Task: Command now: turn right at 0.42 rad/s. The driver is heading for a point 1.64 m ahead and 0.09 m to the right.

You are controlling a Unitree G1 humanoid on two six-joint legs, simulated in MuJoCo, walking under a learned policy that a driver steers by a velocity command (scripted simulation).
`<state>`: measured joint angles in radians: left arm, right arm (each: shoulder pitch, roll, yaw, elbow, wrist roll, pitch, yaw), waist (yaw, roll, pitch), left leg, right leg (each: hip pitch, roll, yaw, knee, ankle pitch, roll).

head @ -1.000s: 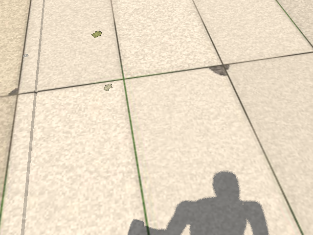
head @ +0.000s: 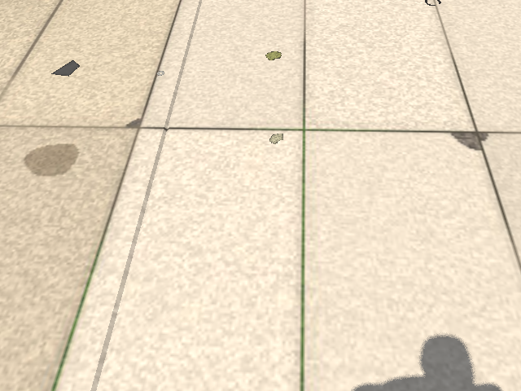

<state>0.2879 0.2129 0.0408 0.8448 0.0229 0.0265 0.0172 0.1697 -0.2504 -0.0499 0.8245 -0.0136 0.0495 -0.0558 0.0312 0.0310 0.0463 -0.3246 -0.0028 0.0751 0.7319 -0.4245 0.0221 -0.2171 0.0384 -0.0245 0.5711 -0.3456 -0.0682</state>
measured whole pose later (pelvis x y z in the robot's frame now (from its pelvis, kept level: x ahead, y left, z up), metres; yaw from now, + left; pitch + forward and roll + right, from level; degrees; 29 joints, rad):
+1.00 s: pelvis +0.28 -0.05 +0.02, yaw -11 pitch +1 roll -1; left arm 0.18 0.21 0.04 0.80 0.02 -0.05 -0.01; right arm 0.40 -0.20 -0.04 0.91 -0.02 -0.07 0.01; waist -0.02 0.02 0.03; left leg -0.34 0.00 -0.03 1.29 -0.28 0.08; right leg -0.43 0.06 -0.15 0.68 -0.28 -0.12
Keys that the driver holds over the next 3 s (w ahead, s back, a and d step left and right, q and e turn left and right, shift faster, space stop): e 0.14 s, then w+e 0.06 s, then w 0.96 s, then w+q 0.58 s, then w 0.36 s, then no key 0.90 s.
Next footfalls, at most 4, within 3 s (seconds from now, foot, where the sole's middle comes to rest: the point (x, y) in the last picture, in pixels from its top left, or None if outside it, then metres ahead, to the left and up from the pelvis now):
0.42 left None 0.07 0.11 -0.77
0.88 right None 0.36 -0.13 -0.73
1.46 left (316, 309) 0.69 -0.07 -0.73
1.98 right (358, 212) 1.02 -0.21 -0.73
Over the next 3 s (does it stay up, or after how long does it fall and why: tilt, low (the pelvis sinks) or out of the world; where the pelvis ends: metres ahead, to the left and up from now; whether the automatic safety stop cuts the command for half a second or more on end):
stays up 1.07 -0.11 0.05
